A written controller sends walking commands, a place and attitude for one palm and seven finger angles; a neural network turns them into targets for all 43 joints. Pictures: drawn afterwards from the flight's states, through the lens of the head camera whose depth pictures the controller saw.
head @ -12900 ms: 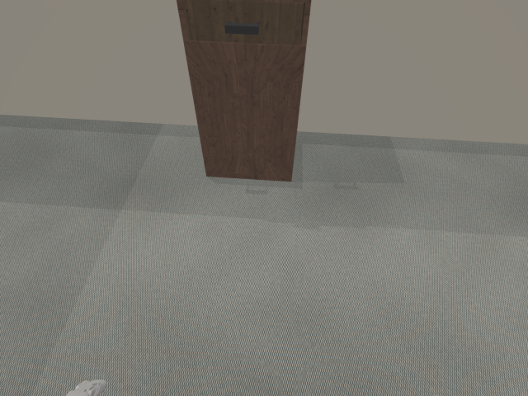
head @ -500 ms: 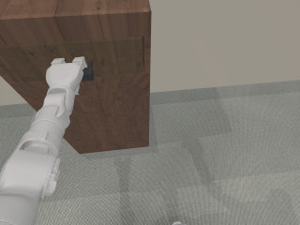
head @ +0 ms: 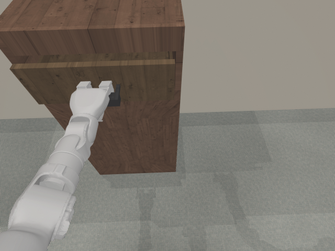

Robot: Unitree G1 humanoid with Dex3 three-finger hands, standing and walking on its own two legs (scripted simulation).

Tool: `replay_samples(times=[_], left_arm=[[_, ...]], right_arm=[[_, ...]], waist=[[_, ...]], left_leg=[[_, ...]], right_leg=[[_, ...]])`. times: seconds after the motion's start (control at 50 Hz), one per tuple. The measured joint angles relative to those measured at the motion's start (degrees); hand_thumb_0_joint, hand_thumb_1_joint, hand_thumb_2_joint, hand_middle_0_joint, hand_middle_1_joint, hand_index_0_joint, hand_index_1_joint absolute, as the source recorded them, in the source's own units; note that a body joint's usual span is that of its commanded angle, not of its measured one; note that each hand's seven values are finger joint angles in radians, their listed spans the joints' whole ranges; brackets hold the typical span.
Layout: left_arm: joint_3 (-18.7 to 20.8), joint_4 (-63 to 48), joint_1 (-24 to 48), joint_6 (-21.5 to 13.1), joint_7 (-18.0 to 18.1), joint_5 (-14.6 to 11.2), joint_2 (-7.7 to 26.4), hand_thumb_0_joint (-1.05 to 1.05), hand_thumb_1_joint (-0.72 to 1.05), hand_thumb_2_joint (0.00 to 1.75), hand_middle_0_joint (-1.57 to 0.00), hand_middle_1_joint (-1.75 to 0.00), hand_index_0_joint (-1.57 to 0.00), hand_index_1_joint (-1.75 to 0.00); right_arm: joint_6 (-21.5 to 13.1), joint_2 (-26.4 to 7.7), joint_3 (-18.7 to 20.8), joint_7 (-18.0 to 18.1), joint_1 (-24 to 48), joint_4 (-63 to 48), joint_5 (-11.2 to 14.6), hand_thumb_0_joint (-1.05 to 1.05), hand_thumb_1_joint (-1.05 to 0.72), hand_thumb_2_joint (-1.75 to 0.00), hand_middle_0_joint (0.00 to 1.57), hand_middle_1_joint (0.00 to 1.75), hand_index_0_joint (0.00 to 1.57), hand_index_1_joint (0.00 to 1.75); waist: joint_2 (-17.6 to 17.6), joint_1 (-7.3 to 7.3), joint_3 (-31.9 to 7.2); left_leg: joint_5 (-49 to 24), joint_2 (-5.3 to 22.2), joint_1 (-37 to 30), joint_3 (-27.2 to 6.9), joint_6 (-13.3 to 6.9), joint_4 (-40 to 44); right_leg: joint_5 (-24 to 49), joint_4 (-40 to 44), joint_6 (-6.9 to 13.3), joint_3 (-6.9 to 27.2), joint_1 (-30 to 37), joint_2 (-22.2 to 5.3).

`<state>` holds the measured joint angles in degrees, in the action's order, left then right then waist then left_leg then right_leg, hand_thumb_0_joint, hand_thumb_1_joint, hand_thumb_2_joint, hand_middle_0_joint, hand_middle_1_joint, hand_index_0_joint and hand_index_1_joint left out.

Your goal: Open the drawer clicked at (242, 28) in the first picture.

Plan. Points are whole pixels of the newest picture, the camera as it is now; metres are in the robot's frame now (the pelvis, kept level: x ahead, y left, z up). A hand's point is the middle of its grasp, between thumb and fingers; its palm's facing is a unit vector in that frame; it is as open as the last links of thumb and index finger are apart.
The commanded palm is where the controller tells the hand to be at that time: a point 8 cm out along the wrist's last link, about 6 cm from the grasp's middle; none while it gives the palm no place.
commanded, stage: pull the drawer open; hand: left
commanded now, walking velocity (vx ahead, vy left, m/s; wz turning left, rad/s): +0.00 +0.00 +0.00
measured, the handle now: (98, 93) +0.52 +0.18 +0.05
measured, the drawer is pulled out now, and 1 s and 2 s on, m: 0.05 0.21 0.30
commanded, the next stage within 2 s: open the thumb to release the handle in 1.60 s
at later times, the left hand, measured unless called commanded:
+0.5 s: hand (96, 123) +0.43 +0.18 +0.03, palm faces -0.01 -0.06 -1.00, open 6.3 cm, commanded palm +0.37 +0.20 +0.09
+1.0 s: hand (87, 171) +0.30 +0.18 +0.03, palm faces +0.01 -0.09 -1.00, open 6.3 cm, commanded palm +0.27 +0.20 +0.09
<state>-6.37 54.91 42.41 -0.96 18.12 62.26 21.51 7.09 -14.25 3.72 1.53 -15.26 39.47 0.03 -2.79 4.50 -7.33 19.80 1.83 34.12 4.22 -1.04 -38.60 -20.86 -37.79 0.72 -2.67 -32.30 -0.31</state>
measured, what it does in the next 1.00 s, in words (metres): stands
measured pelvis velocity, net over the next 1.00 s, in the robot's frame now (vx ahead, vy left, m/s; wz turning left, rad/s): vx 0.00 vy -0.01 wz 0.01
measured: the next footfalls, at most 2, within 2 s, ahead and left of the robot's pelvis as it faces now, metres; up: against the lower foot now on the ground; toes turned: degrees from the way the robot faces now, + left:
none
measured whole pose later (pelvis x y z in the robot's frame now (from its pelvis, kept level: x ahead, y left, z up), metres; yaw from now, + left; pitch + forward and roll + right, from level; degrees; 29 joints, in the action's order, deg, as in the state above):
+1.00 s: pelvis +0.00 -0.01 +0.01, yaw +0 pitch +6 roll +1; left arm -12.7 13.0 3.7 3.8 15.6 60.2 18.2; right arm 5.8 -13.1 1.6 1.1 -4.1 34.9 0.6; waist -3.3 -3.4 -4.9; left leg 18.5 1.2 21.3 4.2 -0.3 -33.8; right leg -20.8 -35.1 1.2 -2.5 -20.4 -0.6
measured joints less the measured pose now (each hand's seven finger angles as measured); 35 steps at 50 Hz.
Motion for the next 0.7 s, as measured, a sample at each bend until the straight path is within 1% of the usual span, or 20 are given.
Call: replay_samples(times=[0.1,0.22,0.3,0.42,0.48,0.58,0.7], left_arm=[[0.18,2.08,1.73,-0.08,-0.42,-0.11,0.65,-0.02,0.63,0.79,-0.33,-1.35,-0.34,-1.32],[1.04,3.2,2.54,-0.8,-0.53,-0.07,1.51,-0.02,0.63,0.79,-0.33,-1.34,-0.35,-1.32],[1.94,2.1,1.36,-0.92,-0.72,-0.19,2.02,-0.01,0.63,0.79,-0.33,-1.34,-0.35,-1.32],[3.56,-4.74,-5.81,-1.02,-0.74,-1.33,1.75,-0.01,0.65,0.78,-0.29,-1.35,-0.34,-1.3],[3.37,-9.78,-10.53,-0.53,-0.56,-1.99,1.13,0.0,0.66,0.78,-0.27,-1.35,-0.33,-1.29],[1.82,-18.75,-18.39,1.23,-0.23,-2.53,-0.38,0.0,0.66,0.79,-0.26,-1.35,-0.33,-1.29],[-1.21,-28.39,-26.75,3.57,-0.61,-2.67,-2.02,0.0,0.66,0.8,-0.25,-1.35,-0.34,-1.29]], right_arm=[[-0.4,0.01,-0.3,0.47,-0.18,-0.52,0.1,0.01,-0.91,-0.9,0.21,0.3,0.2,0.3],[-0.67,-0.1,-0.36,0.86,-2.22,0.12,0.17,0.01,-0.91,-0.9,0.21,0.3,0.2,0.3],[-0.53,-0.2,0.09,0.63,-3.92,0.62,0.11,0.01,-0.91,-0.9,0.21,0.3,0.2,0.3],[0.26,-0.4,0.69,-0.03,-5.76,0.78,0.43,0.01,-0.91,-0.9,0.21,0.3,0.2,0.3],[0.51,-0.39,0.8,-0.34,-5.64,0.56,0.8,0.01,-0.91,-0.9,0.2,0.3,0.2,0.3],[0.47,-0.28,0.82,-0.87,-3.35,-0.2,1.19,0.01,-0.91,-0.9,0.2,0.3,0.2,0.3],[-0.05,-0.22,0.33,-0.9,1.68,-1.82,1.34,0.01,-0.91,-0.9,0.2,0.3,0.2,0.3]], waist=[[-0.01,0.44,0.28],[-0.12,1.0,0.46],[-0.3,1.13,0.39],[-0.69,0.6,0.17],[-0.78,0.1,0.21],[-0.8,-1.05,0.43],[-0.81,-2.93,0.8]], left_leg=[[-0.34,0.09,0.66,-0.12,0.13,-0.29],[-0.52,0.28,1.46,-0.17,0.23,-0.76],[-0.59,0.52,1.48,0.28,0.24,-0.66],[-0.66,0.81,-1.0,1.67,0.13,1.01],[-0.77,0.78,-2.75,2.09,0.08,2.1],[-0.92,0.52,-5.5,2.28,0.02,3.54],[-0.99,0.06,-8.56,2.03,-0.02,4.62]], right_leg=[[0.19,-0.5,0.16,-0.1,-0.73,0.07],[0.35,-1.0,0.31,-0.13,-1.56,0.24],[0.61,-0.94,0.37,0.35,-1.85,0.48],[1.12,0.47,0.19,1.75,-0.07,0.85],[1.33,1.47,0.09,2.16,1.49,0.89],[1.46,2.8,-0.05,2.36,4.17,0.72],[1.27,3.64,-0.19,2.12,7.28,0.34]])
